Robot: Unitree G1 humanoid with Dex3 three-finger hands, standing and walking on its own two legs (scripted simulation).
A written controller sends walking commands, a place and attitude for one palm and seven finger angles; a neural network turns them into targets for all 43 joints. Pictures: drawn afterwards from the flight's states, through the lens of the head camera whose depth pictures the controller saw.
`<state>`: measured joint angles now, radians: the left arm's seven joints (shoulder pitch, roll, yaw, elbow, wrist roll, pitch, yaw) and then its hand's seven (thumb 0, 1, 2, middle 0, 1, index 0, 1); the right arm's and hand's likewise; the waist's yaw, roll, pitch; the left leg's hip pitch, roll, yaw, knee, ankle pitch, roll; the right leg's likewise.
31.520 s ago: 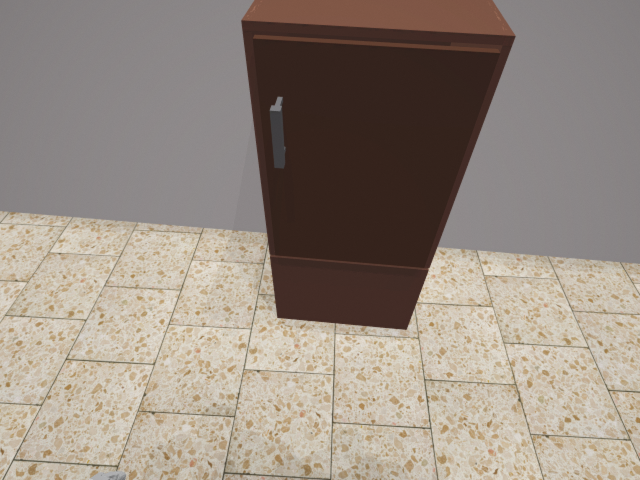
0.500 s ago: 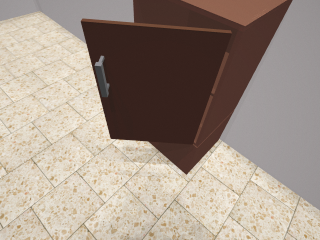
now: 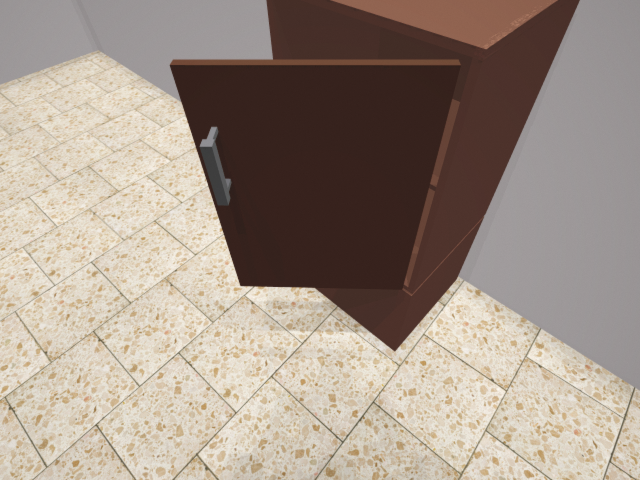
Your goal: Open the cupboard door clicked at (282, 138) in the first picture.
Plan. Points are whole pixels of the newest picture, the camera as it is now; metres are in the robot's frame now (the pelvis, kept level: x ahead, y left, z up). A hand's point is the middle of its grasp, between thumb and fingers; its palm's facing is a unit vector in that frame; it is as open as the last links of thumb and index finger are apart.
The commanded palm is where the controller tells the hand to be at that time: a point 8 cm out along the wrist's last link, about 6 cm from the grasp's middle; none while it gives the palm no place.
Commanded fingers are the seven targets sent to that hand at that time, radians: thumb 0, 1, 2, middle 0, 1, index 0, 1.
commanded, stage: look again from close up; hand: left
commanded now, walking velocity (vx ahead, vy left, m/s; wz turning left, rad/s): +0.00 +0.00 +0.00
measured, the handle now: (218, 167) +0.59 +0.23 +0.04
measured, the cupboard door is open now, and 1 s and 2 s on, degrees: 41 41 41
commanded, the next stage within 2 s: raise the hand with hooked fingers in 0.42 s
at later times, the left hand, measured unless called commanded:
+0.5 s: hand out of the picture +0.06 +0.15 -0.17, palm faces -0.02 -0.97 -0.24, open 7.4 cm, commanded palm none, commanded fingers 0.00 0.90 0.90 -0.20 -0.30 -0.20 -0.30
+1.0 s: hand (198, 455) +0.16 +0.17 -0.05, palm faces +0.11 -0.99 +0.00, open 9.0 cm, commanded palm +0.15 +0.22 -0.03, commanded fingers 0.00 0.32 0.65 -0.24 -0.68 -0.24 -0.68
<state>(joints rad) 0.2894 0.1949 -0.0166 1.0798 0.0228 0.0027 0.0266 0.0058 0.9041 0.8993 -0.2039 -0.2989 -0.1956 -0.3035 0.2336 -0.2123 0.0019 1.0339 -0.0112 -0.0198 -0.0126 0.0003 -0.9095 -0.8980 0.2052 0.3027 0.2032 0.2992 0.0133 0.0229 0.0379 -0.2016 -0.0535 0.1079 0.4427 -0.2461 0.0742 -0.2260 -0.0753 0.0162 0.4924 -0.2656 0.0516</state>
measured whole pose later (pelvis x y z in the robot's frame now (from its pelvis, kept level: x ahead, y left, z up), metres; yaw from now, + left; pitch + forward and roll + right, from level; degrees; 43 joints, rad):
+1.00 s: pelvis -0.02 -0.07 -0.09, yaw +4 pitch +12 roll -1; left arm 0.34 0.23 0.28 0.20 -0.35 -0.47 -0.45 0.01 0.53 0.74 -0.23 -0.53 -0.22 -0.54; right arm 0.14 -0.29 -0.05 0.52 0.04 -0.28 -0.06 0.01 -0.90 -0.90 0.20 0.30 0.20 0.30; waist 0.05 -0.01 -0.12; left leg -0.84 0.04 -0.03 1.15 -0.52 -0.03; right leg -0.81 -0.01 -0.10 1.14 -0.55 -0.05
